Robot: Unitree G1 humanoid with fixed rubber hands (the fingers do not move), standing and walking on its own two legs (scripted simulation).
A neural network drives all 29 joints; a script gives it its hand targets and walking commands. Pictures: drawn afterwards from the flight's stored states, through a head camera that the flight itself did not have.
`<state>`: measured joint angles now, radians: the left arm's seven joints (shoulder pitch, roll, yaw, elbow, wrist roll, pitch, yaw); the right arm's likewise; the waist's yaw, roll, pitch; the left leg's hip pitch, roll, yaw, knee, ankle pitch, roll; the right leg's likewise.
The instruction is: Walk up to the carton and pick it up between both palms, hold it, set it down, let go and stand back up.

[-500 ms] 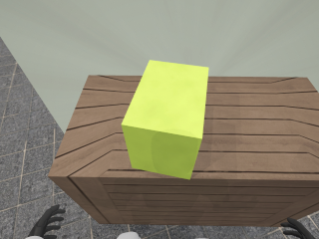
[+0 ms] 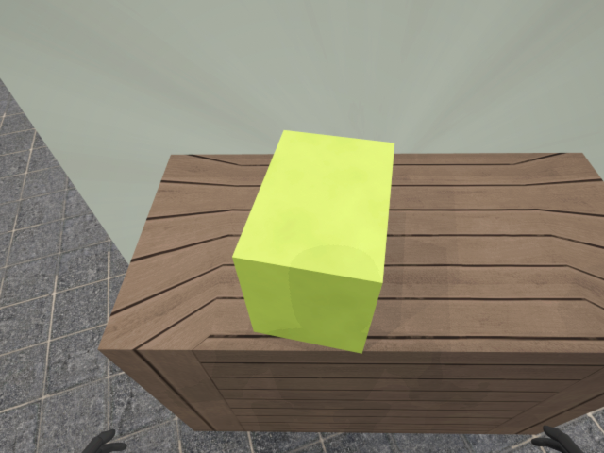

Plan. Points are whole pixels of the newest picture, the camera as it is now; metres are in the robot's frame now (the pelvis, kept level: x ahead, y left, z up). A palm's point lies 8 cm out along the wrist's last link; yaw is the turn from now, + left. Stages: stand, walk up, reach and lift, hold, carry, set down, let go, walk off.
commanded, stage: walk up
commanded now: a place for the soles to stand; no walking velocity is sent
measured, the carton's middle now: (322, 240) +0.43 +0.00 -0.01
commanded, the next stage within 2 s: reach and lift in 1.76 s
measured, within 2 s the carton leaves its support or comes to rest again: neither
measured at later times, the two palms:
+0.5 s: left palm out of the picture +0.09 +0.28 -0.10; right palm out of the picture +0.05 -0.34 -0.10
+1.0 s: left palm out of the picture +0.04 +0.29 -0.10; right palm out of the picture +0.08 -0.32 -0.10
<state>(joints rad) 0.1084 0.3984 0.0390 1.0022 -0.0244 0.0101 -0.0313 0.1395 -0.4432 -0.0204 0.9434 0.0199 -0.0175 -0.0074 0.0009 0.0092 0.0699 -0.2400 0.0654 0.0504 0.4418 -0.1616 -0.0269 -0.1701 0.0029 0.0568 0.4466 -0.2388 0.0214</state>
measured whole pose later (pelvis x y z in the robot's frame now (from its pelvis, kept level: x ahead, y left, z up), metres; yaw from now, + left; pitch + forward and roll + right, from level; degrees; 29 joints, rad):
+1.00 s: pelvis -0.02 -0.02 +0.01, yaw +2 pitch -2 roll +0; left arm 0.11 0.37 0.04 1.09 -0.02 -0.01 -0.01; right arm 0.11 -0.38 -0.03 1.07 0.02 -0.03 -0.01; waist 0.01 0.01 0.05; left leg -0.14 0.01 0.01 0.32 -0.15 -0.01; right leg -0.13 0.01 0.01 0.31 -0.14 0.00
